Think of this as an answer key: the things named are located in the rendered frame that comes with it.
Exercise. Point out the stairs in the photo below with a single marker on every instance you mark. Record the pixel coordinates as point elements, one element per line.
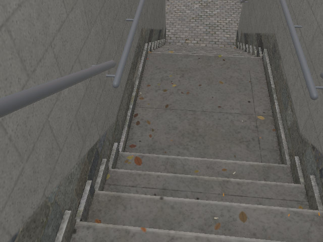
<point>161,198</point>
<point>202,50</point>

